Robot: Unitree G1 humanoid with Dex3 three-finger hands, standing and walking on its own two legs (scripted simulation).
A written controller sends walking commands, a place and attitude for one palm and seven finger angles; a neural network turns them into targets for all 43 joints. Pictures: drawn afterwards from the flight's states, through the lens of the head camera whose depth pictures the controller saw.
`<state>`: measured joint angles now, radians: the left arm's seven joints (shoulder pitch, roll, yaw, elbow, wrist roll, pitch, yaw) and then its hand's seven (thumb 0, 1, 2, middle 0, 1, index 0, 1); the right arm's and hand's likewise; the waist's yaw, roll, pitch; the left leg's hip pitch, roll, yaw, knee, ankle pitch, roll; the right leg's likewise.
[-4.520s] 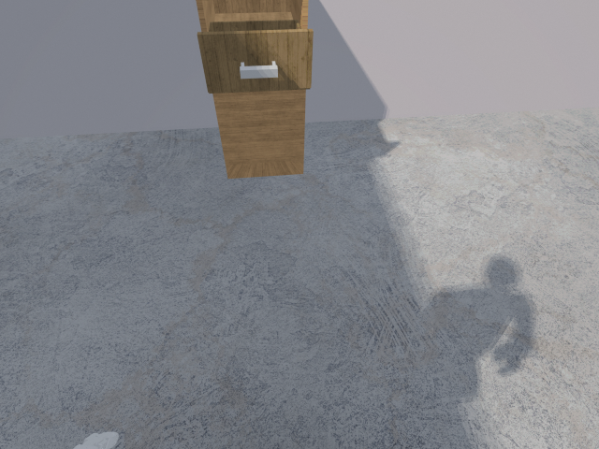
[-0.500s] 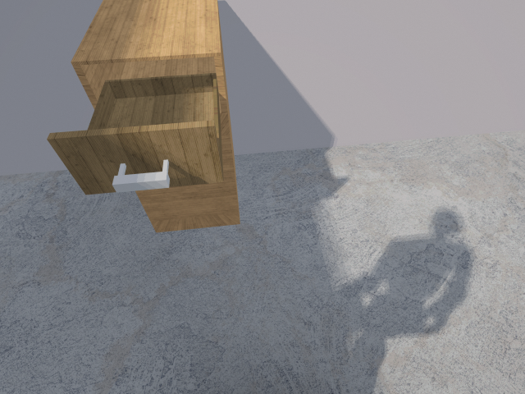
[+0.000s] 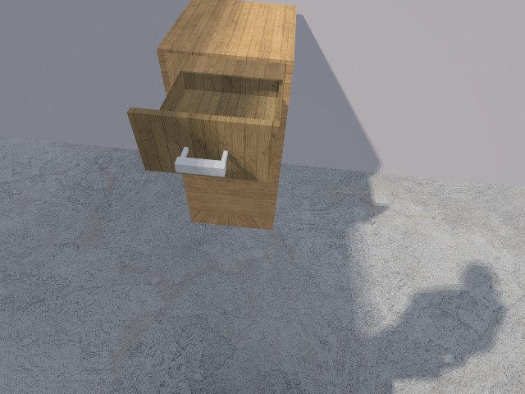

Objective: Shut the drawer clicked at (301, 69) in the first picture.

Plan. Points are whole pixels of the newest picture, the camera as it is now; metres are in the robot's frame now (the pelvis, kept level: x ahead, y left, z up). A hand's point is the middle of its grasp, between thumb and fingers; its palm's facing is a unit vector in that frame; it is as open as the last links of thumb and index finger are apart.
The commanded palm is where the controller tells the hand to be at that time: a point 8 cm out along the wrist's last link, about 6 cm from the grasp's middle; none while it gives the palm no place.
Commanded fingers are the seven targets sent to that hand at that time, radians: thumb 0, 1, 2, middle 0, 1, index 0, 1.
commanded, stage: take the last steps up to it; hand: left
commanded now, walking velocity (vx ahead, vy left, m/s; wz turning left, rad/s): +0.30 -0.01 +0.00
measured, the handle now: (203, 159) +0.60 +0.20 -0.04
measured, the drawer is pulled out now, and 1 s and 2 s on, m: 0.30 0.30 0.30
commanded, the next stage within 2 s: come to a stop and stand still in 0.84 s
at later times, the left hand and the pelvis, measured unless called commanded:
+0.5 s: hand (195, 345) +0.23 +0.15 -0.16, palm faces +0.03 -0.98 -0.20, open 7.3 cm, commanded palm none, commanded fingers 0.00 0.90 0.90 -0.20 -0.30 -0.20 -0.30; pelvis +0.13 -0.03 +0.00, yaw +1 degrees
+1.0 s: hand (173, 328) +0.26 +0.20 -0.17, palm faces +0.07 -0.98 -0.16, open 7.4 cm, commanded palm none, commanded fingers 0.00 0.90 0.90 -0.20 -0.30 -0.20 -0.30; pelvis +0.27 +0.02 +0.01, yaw -1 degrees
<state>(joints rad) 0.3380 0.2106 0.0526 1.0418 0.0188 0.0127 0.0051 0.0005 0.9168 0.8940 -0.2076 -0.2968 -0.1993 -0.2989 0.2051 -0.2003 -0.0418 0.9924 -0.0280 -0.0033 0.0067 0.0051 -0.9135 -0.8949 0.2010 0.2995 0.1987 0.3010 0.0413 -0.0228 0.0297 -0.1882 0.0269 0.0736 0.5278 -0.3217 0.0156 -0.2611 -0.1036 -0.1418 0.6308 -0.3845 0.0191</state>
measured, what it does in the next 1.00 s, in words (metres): walks ahead: right foot, then left foot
